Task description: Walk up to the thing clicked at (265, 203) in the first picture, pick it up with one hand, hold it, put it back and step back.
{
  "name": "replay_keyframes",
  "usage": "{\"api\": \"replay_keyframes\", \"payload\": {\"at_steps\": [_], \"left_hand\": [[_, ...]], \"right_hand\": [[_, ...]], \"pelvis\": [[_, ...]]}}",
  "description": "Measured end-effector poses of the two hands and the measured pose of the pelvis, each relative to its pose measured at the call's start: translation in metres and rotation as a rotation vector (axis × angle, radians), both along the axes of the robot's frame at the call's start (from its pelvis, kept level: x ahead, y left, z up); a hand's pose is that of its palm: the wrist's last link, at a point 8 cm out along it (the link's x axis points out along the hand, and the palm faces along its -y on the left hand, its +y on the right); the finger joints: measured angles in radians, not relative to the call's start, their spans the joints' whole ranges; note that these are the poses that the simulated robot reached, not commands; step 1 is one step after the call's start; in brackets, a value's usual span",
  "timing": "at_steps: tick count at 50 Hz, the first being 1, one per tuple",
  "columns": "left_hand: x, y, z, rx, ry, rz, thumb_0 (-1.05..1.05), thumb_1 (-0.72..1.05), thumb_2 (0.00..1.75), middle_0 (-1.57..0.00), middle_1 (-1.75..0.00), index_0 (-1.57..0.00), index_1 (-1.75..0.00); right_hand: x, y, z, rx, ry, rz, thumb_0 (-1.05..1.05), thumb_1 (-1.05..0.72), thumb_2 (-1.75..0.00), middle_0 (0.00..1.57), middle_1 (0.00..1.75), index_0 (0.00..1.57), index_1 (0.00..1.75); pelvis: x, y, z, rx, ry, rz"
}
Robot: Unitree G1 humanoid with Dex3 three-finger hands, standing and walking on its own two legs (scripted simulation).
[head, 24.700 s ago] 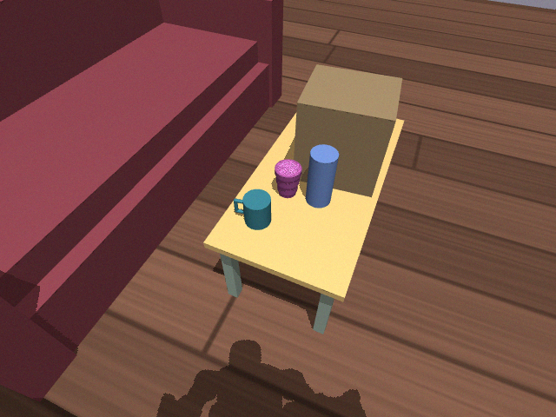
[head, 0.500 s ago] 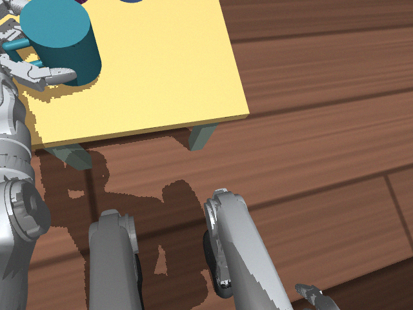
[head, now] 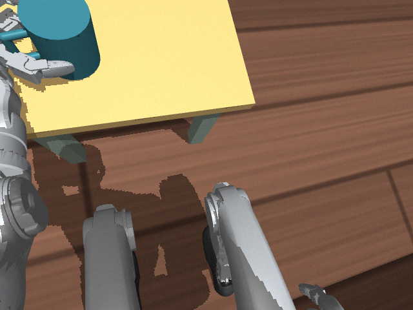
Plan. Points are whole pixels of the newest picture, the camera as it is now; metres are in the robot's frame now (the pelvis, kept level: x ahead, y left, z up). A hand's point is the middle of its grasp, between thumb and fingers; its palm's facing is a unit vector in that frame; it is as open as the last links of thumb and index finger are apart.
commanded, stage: loosen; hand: left
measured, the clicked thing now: (53, 40) +0.57 +0.17 +0.00
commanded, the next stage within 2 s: open in 0.02 s
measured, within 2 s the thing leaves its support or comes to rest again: neither
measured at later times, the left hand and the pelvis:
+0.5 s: hand (26, 30) +0.58 +0.20 +0.01, palm faces +0.14 -0.99 -0.04, open 14.6 cm; pelvis -0.01 +0.00 -0.01, yaw +0 degrees
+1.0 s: hand out of the picture +0.58 +0.25 +0.10, palm faces +0.22 -0.97 -0.09, open 17.6 cm; pelvis +0.00 +0.00 +0.03, yaw +0 degrees
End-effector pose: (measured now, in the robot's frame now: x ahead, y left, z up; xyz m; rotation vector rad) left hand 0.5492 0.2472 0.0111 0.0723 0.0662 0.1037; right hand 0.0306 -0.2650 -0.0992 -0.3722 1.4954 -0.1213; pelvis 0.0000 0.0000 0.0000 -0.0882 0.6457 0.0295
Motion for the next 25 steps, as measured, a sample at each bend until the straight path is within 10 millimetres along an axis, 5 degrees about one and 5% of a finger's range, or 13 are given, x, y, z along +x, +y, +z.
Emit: {"api": "replay_keyframes", "payload": {"at_steps": [12, 25], "left_hand": [[-0.004, 0.0, 0.0, -0.036, -0.036, 0.019, -0.02, -0.56, 0.58, -0.86, -0.98, -0.88, -0.97], [-0.001, 0.001, 0.004, -0.032, -0.037, 0.034, -0.02, -0.59, 0.29, -0.55, -0.49, -0.56, -0.49]], "right_hand": [[0.004, -0.002, -0.007, 0.004, -0.01, 0.015, 0.0, -0.93, -0.9, 0.2, 0.3, 0.2, 0.3], [0.003, -0.004, -0.013, 0.002, -0.024, 0.017, 0.0, -0.93, -0.9, 0.2, 0.3, 0.2, 0.3]], "pelvis": [[-0.002, -0.001, -0.006, 0.004, -0.007, 0.002], [-0.006, -0.003, -0.012, 0.006, -0.019, -0.003]]}}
